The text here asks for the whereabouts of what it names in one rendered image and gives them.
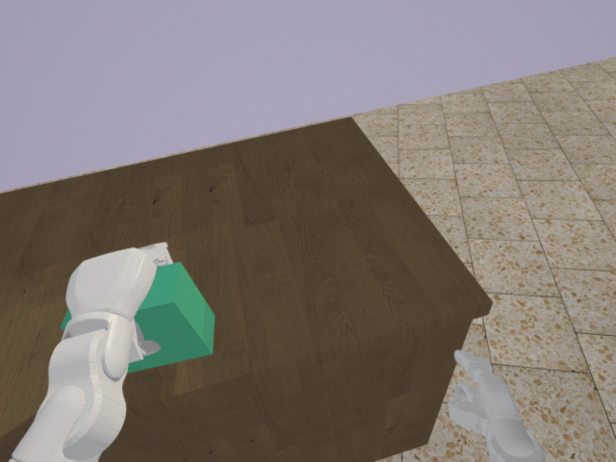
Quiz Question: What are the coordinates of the right robot forearm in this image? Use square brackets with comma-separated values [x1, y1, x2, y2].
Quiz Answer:
[486, 418, 546, 462]

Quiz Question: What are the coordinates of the left robot forearm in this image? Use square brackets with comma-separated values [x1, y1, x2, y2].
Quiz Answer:
[9, 312, 134, 462]

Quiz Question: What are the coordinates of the left robot hand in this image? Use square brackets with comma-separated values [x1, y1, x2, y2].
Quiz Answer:
[66, 243, 173, 364]

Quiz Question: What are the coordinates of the right robot hand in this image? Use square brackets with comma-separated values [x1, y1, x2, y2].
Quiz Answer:
[448, 350, 521, 437]

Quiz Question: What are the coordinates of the table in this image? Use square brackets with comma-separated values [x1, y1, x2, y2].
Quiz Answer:
[0, 116, 493, 462]

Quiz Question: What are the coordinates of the sponge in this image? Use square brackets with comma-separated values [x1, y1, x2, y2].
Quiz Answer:
[61, 262, 215, 373]

